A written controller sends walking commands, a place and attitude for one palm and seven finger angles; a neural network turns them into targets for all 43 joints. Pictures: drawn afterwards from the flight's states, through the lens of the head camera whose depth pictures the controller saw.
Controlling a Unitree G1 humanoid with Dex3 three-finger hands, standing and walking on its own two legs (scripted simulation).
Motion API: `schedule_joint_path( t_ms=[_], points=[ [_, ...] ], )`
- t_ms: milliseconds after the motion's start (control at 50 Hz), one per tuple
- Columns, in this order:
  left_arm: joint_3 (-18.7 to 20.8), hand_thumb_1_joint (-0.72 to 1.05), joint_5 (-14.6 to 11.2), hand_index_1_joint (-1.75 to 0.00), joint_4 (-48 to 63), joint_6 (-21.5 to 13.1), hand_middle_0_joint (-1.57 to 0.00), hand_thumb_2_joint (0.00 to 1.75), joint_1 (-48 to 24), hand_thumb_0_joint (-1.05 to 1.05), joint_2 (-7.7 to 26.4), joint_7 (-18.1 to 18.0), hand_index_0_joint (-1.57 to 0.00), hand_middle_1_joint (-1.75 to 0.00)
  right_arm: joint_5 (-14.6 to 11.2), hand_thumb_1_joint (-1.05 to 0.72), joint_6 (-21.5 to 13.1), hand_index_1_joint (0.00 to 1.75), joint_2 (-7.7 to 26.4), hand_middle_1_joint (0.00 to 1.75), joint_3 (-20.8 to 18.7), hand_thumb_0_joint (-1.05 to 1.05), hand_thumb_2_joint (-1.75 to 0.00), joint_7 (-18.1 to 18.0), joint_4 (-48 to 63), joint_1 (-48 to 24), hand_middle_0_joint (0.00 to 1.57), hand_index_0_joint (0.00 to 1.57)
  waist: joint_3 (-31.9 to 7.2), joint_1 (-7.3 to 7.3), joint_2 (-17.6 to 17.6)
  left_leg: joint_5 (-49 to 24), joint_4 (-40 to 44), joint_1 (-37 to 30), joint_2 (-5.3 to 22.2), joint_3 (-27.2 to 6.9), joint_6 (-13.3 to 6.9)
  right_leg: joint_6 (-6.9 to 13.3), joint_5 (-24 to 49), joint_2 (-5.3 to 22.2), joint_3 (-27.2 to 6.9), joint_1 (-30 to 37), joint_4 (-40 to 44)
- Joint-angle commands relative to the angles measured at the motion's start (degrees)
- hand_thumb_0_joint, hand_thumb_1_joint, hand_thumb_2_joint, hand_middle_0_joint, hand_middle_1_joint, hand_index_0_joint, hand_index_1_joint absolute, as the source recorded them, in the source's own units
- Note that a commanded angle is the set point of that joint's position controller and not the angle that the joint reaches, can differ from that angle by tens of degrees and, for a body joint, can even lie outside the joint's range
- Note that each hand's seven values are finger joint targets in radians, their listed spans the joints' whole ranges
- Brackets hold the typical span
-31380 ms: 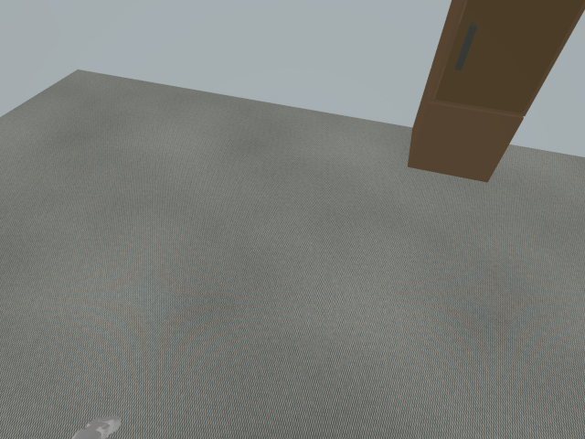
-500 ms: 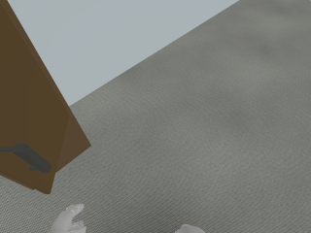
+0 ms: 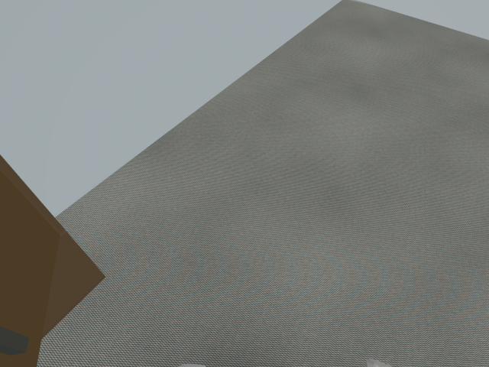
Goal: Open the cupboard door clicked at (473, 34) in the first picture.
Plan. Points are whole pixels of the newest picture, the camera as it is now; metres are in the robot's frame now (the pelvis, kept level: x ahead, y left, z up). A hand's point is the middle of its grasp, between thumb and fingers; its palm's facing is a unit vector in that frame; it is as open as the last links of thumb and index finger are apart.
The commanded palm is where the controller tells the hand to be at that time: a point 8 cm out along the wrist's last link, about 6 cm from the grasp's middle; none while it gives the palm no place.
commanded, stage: walk to a spot facing it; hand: left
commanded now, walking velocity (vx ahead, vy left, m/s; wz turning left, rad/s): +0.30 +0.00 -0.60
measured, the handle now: out of the picture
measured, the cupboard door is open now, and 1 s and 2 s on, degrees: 47 47 47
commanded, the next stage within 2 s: turn to face it in 1.34 s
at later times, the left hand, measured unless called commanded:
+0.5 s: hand (220, 249) +0.38 +0.09 -0.17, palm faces -0.38 -0.91 -0.16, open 7.4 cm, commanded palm none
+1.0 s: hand (248, 238) +0.41 +0.03 -0.16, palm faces -0.38 -0.90 -0.23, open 7.3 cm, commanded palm none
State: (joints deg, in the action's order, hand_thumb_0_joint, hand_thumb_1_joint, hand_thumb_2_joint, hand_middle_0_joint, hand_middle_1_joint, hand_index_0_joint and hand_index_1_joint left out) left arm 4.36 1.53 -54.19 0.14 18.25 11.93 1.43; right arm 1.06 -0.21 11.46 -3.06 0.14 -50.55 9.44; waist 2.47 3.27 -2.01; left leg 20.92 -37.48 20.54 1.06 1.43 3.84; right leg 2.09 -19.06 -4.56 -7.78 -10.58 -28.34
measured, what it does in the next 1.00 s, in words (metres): walks ahead, turning right: left foot, then right foot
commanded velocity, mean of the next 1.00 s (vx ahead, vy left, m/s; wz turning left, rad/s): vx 0.34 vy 0.00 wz -0.41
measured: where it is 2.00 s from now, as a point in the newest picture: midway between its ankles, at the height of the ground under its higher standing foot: (336, 255)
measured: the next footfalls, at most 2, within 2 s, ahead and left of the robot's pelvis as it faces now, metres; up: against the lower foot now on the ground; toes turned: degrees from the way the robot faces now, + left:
left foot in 0.02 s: +0.06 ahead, +0.11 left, +0.00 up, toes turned +1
right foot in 0.52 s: +0.28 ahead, -0.11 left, +0.00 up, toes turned -27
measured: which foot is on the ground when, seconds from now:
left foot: up 0.00-0.00, down 0.02-0.54, up 0.56-1.00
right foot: down 0.00-0.02, up 0.04-0.50, down 0.52-1.00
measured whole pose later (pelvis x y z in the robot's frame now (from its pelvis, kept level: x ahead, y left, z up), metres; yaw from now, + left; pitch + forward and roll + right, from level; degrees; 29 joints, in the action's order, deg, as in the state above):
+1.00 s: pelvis +0.39 -0.15 +0.00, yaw -31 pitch +1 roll +2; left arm 2.1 0.9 -61.0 -4.8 26.2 7.7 -1.5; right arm 0.6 -0.4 9.9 -2.2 0.5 -54.1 4.0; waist 2.4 3.9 -0.2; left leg 10.6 -48.5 34.9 2.2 5.1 1.5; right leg 7.9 -20.6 -7.6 -3.7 5.2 -15.4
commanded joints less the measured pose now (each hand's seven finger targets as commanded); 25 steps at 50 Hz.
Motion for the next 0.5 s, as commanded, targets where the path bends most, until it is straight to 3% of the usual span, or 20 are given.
schedule_joint_path(
  t_ms=[0, 20, 40, 80, 100, 140, 160, 220, 260, 300, 360, 400, 420, 440, 460, 480],
  points=[
    [1.2, 0.90, -1.3, -0.30, 6.8, -1.8, -0.20, 0.90, -5.5, 0.00, 2.9, 0.2, -0.20, -0.30, 1.0, -0.90, -3.4, 0.30, 16.5, 0.30, -3.9, 0.00, -0.90, -2.1, -0.4, 19.7, 0.20, 0.20, -9.1, -11.10, 23.8, 9.4, 22.4, -34.2, 24.4, -28.9, -8.6, -0.2, -15.8, -2.1, 3.0, -31.2, -25.8],
    [1.5, 0.90, -0.5, -0.30, 8.0, -2.1, -0.20, 0.90, -8.7, 0.00, 5.2, 0.4, -0.20, -0.30, 1.0, -0.90, -2.9, 0.30, 16.6, 0.30, -3.3, 0.00, -0.90, -2.4, 0.1, 20.8, 0.20, 0.20, -6.1, -11.34, 17.1, 12.0, 26.7, -28.3, 30.5, -34.4, -12.9, -0.5, -14.5, 2.7, 3.2, -33.7, -35.4],
    [2.0, 0.90, 0.3, -0.30, 7.1, -2.1, -0.20, 0.90, -8.4, 0.00, 6.1, 0.8, -0.20, -0.30, 1.1, -0.90, -2.7, 0.30, 13.7, 0.30, -2.3, 0.00, -0.90, -2.1, 1.5, 16.2, 0.20, 0.20, -0.4, -8.62, 11.0, 11.0, 27.7, -21.1, 27.5, -29.6, -12.6, -1.0, -9.7, 5.6, 3.0, -33.3, -39.0],
    [2.2, 0.90, 0.8, -0.30, 4.4, -1.7, -0.20, 0.90, -7.2, 0.00, 5.3, 1.8, -0.20, -0.30, 0.9, -0.90, -3.3, 0.30, 9.0, 0.30, -0.6, 0.00, -0.90, -2.2, 2.3, 11.1, 0.20, 0.20, 4.0, -5.24, 9.1, -2.5, 26.5, -15.0, 20.5, -16.3, -8.1, -1.8, -0.1, 7.5, 5.2, -31.8, -44.0],
    [1.9, 0.90, 0.8, -0.30, 3.6, -1.3, -0.20, 0.90, -5.4, 0.00, 4.3, 2.3, -0.20, -0.30, 0.5, -0.90, -3.7, 0.30, 7.5, 0.30, 0.1, 0.00, -0.90, -2.3, 2.2, 10.0, 0.20, 0.20, 3.8, -3.80, 10.7, -11.6, 25.0, -15.4, 17.7, -8.4, -5.6, -2.3, 2.8, 8.2, 6.9, -31.3, -44.4],
    [1.1, 0.90, 0.4, -0.30, 2.9, -0.7, -0.20, 0.90, -4.5, 0.00, 2.2, 2.1, -0.20, -0.30, 0.3, -0.90, -4.4, 0.30, 6.1, 0.30, 0.7, 0.00, -0.90, -2.7, -0.1, 14.3, 0.20, 0.20, 1.0, -3.63, 11.4, -36.2, 21.1, -19.7, 14.6, 0.3, -2.0, -2.4, 5.6, 6.5, 8.5, -31.6, -46.3],
    [0.9, 0.90, 0.3, -0.30, 2.6, -0.5, -0.20, 0.90, -4.3, 0.00, 1.8, 2.0, -0.20, -0.30, 0.2, -0.90, -4.6, 0.30, 6.0, 0.30, 0.9, 0.00, -0.90, -2.8, -0.9, 16.2, 0.20, 0.20, -0.5, -3.70, 11.4, -43.5, 19.7, -20.9, 14.3, 2.6, -1.5, -2.2, 5.8, 6.2, 9.1, -31.6, -46.7],
    [0.4, 0.90, 0.2, -0.30, 3.2, 0.1, -0.20, 0.90, -6.5, 0.00, 0.7, 2.1, -0.20, -0.30, 0.2, -0.90, -4.6, 0.30, 5.8, 0.30, 1.1, 0.00, -0.90, -2.8, -2.2, 17.7, 0.20, 0.20, -0.6, -3.27, 11.5, -46.9, 19.5, -23.1, 14.6, 6.4, -3.2, -2.1, 7.7, 6.4, 11.1, -34.0, -43.1],
    [-0.1, 0.90, 0.2, -0.30, 4.4, 0.1, -0.20, 0.90, -10.8, 0.00, -0.1, 2.4, -0.20, -0.30, 0.4, -0.90, -4.5, 0.30, 5.4, 0.30, 1.2, 0.00, -0.90, -2.8, -3.3, 19.5, 0.20, 0.20, 1.6, -4.15, 10.3, -44.6, 20.7, -23.2, 15.0, 7.4, -4.6, -2.1, 9.2, 6.7, 12.9, -34.5, -37.3],
    [-0.5, 0.90, 0.2, -0.30, 5.7, 0.0, -0.20, 0.90, -15.3, 0.00, -0.2, 2.6, -0.20, -0.30, 0.6, -0.90, -4.3, 0.30, 5.0, 0.30, 1.3, 0.00, -0.90, -2.8, -4.6, 21.8, 0.20, 0.20, 4.1, -5.54, 11.1, -43.6, 21.5, -23.6, 15.6, 8.4, -5.5, -1.6, 10.0, 7.0, 14.6, -33.9, -30.1],
    [-1.0, 0.90, -0.1, -0.30, 6.6, -0.2, -0.20, 0.90, -19.4, 0.00, -0.6, 2.7, -0.20, -0.30, 0.8, -0.90, -4.0, 0.30, 5.4, 0.30, 1.4, 0.00, -0.90, -2.9, -5.9, 23.6, 0.20, 0.20, 5.4, -5.90, 10.2, -52.0, 20.0, -23.8, 16.3, 11.1, -6.1, 0.2, 8.4, 5.5, 17.5, -28.2, -18.6],
    [-0.7, 0.90, -0.1, -0.30, 5.9, -0.3, -0.20, 0.90, -16.4, 0.00, 1.0, 2.2, -0.20, -0.30, 0.7, -0.90, -3.9, 0.30, 7.0, 0.30, 0.9, 0.00, -0.90, -2.9, -6.3, 23.3, 0.20, 0.20, 2.5, -4.12, 11.1, -65.4, 14.5, -25.0, 17.7, 12.1, -6.3, 2.3, 4.8, 2.7, 19.1, -20.6, -15.2],
    [-0.3, 0.90, -0.2, -0.30, 5.2, -0.3, -0.20, 0.90, -13.2, 0.00, 1.5, 2.0, -0.20, -0.30, 0.6, -0.90, -3.9, 0.30, 8.1, 0.30, 0.6, 0.00, -0.90, -3.0, -6.1, 21.6, 0.20, 0.20, 0.6, -2.09, 11.7, -70.6, 11.4, -25.0, 18.3, 12.5, -6.4, 3.4, 4.0, 1.9, 18.9, -16.7, -14.6],
    [0.3, 0.90, -0.2, -0.30, 4.1, -0.6, -0.20, 0.90, -8.8, 0.00, 2.6, 1.8, -0.20, -0.30, 0.4, -0.90, -3.9, 0.30, 9.1, 0.30, 0.3, 0.00, -0.90, -3.0, -5.6, 19.8, 0.20, 0.20, -2.0, 0.30, 11.5, -73.3, 6.0, -24.2, 18.4, 12.9, -6.3, 4.5, 3.2, 1.2, 18.5, -10.7, -13.1],
    [0.7, 0.90, -0.2, -0.30, 2.3, -1.0, -0.20, 0.90, -2.3, 0.00, 3.9, 1.4, -0.20, -0.30, 0.1, -0.90, -3.9, 0.30, 10.2, 0.30, 0.1, 0.00, -0.90, -2.8, -4.8, 17.4, 0.20, 0.20, -5.2, 3.49, 11.3, -71.6, -2.1, -20.7, 17.3, 13.6, -5.9, 5.5, 3.6, 0.2, 18.9, -1.0, -10.5],
    [1.6, 0.90, 0.0, -0.30, -0.3, -1.6, -0.20, 0.90, 6.0, 0.00, 6.5, 1.1, -0.20, -0.30, -0.6, -0.90, -4.0, 0.30, 10.2, 0.30, 0.1, 0.00, -0.90, -2.2, -3.7, 14.4, 0.20, 0.20, -9.0, 7.80, 9.0, -61.2, -14.7, -11.7, 15.3, 14.8, -4.4, 7.2, 7.9, 2.2, 16.3, 13.9, -5.1]
  ],
)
